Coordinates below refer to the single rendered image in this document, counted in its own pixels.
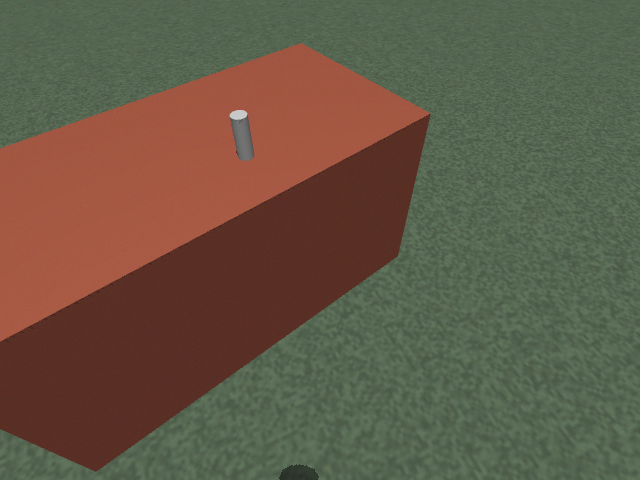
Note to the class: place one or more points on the can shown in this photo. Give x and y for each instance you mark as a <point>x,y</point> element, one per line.
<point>242,134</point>

